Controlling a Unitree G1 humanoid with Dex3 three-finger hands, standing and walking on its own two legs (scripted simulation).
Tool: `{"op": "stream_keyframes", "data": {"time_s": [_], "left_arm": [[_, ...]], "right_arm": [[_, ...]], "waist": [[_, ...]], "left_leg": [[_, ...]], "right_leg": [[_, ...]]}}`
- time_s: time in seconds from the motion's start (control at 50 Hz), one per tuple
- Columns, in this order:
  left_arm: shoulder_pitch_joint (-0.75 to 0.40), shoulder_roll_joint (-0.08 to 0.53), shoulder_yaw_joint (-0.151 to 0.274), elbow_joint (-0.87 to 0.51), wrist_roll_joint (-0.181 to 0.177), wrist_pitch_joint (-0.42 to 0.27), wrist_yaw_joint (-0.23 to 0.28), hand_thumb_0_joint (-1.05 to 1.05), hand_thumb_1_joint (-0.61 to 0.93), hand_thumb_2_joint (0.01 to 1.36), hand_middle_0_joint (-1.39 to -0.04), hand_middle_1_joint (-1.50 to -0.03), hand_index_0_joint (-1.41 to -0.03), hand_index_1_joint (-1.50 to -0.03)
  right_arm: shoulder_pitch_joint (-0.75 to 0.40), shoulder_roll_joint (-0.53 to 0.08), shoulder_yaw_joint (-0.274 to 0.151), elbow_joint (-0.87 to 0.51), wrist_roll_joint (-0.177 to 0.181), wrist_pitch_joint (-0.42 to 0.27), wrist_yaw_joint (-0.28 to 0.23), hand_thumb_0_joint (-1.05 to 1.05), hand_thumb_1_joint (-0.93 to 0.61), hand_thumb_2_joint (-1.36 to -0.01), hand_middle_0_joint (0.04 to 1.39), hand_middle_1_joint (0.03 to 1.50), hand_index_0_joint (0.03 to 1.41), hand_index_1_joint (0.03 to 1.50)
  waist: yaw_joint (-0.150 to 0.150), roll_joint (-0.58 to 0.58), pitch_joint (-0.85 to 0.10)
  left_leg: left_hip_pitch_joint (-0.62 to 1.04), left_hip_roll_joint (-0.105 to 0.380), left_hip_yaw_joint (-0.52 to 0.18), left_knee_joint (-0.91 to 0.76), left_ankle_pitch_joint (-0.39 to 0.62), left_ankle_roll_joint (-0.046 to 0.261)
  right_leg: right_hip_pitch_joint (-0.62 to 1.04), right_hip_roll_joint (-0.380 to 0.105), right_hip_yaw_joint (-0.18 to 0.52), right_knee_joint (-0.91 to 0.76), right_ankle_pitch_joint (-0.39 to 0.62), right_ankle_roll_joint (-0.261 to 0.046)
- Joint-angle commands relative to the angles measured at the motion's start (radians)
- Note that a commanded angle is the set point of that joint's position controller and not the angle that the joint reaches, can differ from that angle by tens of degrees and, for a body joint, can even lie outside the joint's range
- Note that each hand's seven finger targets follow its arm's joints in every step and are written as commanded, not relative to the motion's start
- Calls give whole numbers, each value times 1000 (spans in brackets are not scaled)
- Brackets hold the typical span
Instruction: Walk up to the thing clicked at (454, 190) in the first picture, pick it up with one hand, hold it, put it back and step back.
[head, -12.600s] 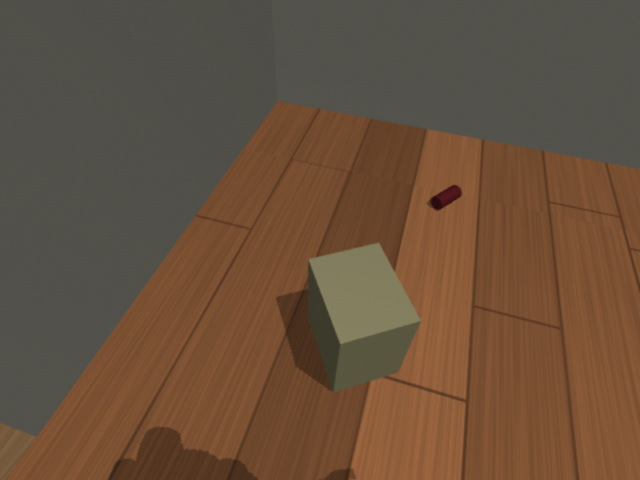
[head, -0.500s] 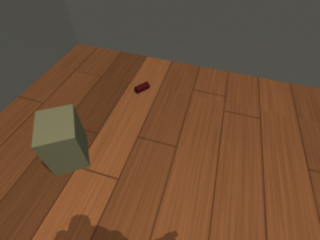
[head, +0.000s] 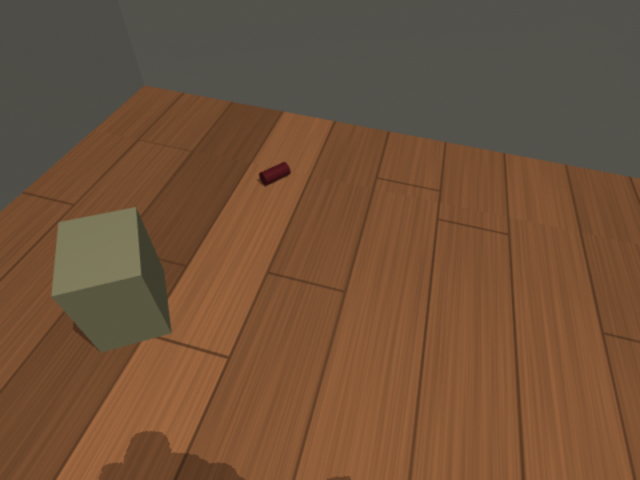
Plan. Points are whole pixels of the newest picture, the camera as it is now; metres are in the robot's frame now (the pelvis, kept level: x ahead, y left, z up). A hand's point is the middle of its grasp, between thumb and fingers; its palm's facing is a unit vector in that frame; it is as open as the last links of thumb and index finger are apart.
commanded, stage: stand
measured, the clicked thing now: (274, 173) +1.51 +0.19 -0.75
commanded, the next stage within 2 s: none
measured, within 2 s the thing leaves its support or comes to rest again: neither
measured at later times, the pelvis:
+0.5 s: pelvis +0.01 +0.00 +0.00, yaw +0 degrees
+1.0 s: pelvis +0.01 +0.00 +0.00, yaw +0 degrees
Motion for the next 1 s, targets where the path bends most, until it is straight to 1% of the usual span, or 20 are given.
{"op": "stream_keyframes", "data": {"time_s": [0.0,0.1,0.16,0.18,0.2,0.26,0.3,0.34,0.42,0.48,0.58,0.64,0.68,0.74,0.8,0.82,0.88,0.92,0.96,0.98], "left_arm": [[-39,212,42,-68,-7,-20,14,0,900,900,-200,-300,-200,-300],[-29,214,42,-64,-11,-18,15,0,900,900,-200,-300,-200,-300],[-28,207,39,-61,-10,-15,13,0,900,900,-200,-300,-200,-300],[-26,207,39,-63,-9,-15,13,0,900,900,-200,-300,-200,-300],[-21,204,38,-58,-8,-14,13,0,900,900,-200,-300,-200,-300],[-22,209,38,-57,-6,-15,13,0,900,900,-200,-300,-200,-300],[-18,208,37,-59,-6,-17,14,0,900,900,-200,-300,-200,-300],[-26,211,39,-65,-8,-21,17,0,900,900,-200,-300,-200,-300],[-15,212,40,-64,-12,-20,17,0,900,900,-200,-300,-200,-300],[-21,210,42,-65,-12,-19,20,0,900,900,-200,-300,-200,-300],[-26,208,43,-66,-10,-17,19,0,900,900,-200,-300,-200,-300],[-25,210,44,-69,-8,-17,19,0,900,900,-200,-300,-200,-300],[-17,208,43,-67,-11,-18,19,0,900,900,-200,-300,-200,-300],[-21,208,44,-69,-9,-17,18,0,900,900,-200,-300,-200,-300],[-17,208,43,-70,-8,-16,18,0,900,900,-200,-300,-200,-300],[-25,204,42,-73,-7,-17,17,0,900,900,-200,-300,-200,-300],[-22,207,45,-74,-6,-15,18,0,900,900,-200,-300,-200,-300],[-23,208,45,-73,-5,-16,16,0,900,900,-200,-300,-200,-300],[-27,206,42,-71,-4,-16,16,0,900,900,-200,-300,-200,-300],[-22,208,45,-73,-4,-16,16,0,900,900,-200,-300,-200,-300]], "right_arm": [[-64,-217,-44,-60,3,-23,-17,0,-900,-900,200,300,200,300],[-58,-214,-40,-55,6,-26,-20,0,-900,-900,200,300,200,300],[-46,-218,-38,-48,6,-24,-21,0,-900,-900,200,300,200,300],[-59,-217,-39,-51,4,-23,-21,0,-900,-900,200,300,200,300],[-55,-222,-40,-51,7,-22,-21,0,-900,-900,200,300,200,300],[-47,-218,-39,-52,7,-22,-19,0,-900,-900,200,300,200,300],[-58,-219,-40,-52,7,-22,-19,0,-900,-900,200,300,200,300],[-56,-218,-40,-56,5,-23,-19,0,-900,-900,200,300,200,300],[-56,-215,-38,-56,5,-28,-22,0,-900,-900,200,300,200,300],[-60,-210,-38,-59,6,-25,-24,0,-900,-900,200,300,200,300],[-59,-211,-35,-60,7,-22,-23,0,-900,-900,200,300,200,300],[-64,-212,-37,-64,6,-23,-24,0,-900,-900,200,300,200,300],[-57,-215,-36,-63,7,-24,-24,0,-900,-900,200,300,200,300],[-68,-209,-35,-67,7,-24,-24,0,-900,-900,200,300,200,300],[-66,-210,-36,-67,6,-24,-23,0,-900,-900,200,300,200,300],[-59,-215,-35,-65,9,-25,-23,0,-900,-900,200,300,200,300],[-67,-214,-37,-66,6,-24,-23,0,-900,-900,200,300,200,300],[-57,-212,-35,-65,6,-24,-23,0,-900,-900,200,300,200,300],[-55,-211,-36,-64,6,-23,-22,0,-900,-900,200,300,200,300],[-57,-213,-37,-66,4,-24,-23,0,-900,-900,200,300,200,300]], "waist": [[7,15,-82],[6,18,-96],[3,27,-74],[9,24,-75],[2,27,-67],[-4,11,-57],[1,14,-61],[2,-3,-92],[7,16,-111],[5,0,-115],[1,0,-95],[3,1,-88],[4,8,-104],[5,6,-85],[6,3,-81],[-1,7,-72],[6,14,-72],[4,9,-66],[-4,0,-43],[2,-1,-60]], "left_leg": [[38,80,-48,-27,174,67],[57,81,-40,-21,239,66],[30,81,-48,-42,161,63],[33,83,-49,-37,175,64],[31,79,-51,-44,137,65],[35,77,-49,-44,122,63],[49,78,-50,-38,148,64],[54,81,-40,-15,231,68],[83,87,-30,-2,326,65],[77,88,-28,3,331,68],[67,82,-27,-12,273,66],[77,83,-24,-10,285,64],[81,87,-24,0,328,66],[75,80,-22,-12,260,64],[81,82,-25,-13,280,63],[71,79,-23,-20,246,63],[62,82,-30,-29,211,64],[56,83,-30,-35,209,65],[48,77,-29,-42,159,61],[62,83,-30,-33,170,68]], "right_leg": [[-12,-96,80,-85,70,-38],[-2,-95,74,-67,130,-37],[-7,-90,74,-74,58,-37],[-9,-90,69,-75,65,-37],[-16,-90,74,-78,50,-37],[-34,-92,77,-85,33,-38],[-40,-94,75,-85,52,-37],[-6,-101,75,-77,136,-32],[9,-100,67,-52,223,-32],[24,-102,66,-51,238,-29],[14,-98,69,-67,181,-31],[3,-99,67,-67,191,-33],[25,-100,64,-57,237,-31],[4,-99,71,-74,163,-35],[-1,-96,66,-75,188,-35],[-7,-96,72,-82,157,-35],[-4,-93,69,-81,116,-37],[-7,-93,70,-80,112,-37],[-25,-94,74,-90,73,-38],[-19,-96,77,-84,87,-41]]}}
